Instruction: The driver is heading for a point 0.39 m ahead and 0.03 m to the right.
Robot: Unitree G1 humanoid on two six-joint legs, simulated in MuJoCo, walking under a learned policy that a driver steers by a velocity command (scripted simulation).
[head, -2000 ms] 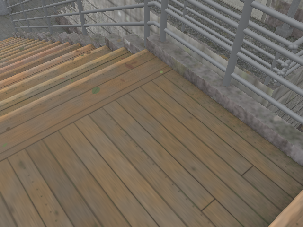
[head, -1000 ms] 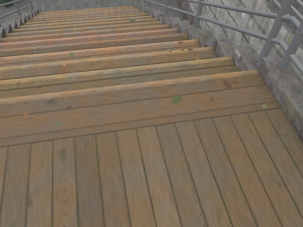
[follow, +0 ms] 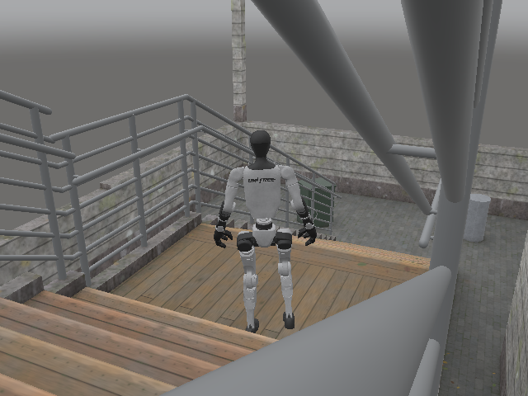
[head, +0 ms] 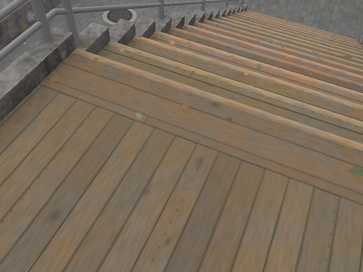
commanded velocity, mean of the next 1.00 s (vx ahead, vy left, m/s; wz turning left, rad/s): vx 0.10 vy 0.00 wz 0.25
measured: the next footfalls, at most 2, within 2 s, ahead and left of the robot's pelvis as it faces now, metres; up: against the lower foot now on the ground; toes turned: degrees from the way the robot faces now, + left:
right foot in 0.18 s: +0.08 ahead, -0.13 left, +0.00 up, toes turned +11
left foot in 0.56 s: +0.04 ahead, +0.06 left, +0.00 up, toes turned +9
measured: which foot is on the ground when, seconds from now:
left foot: down 0.00-0.18, up 0.20-0.54, down 0.56-0.94, up 0.96-1.00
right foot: up 0.00-0.16, down 0.18-0.68, up 0.70-0.92, down 0.94-1.00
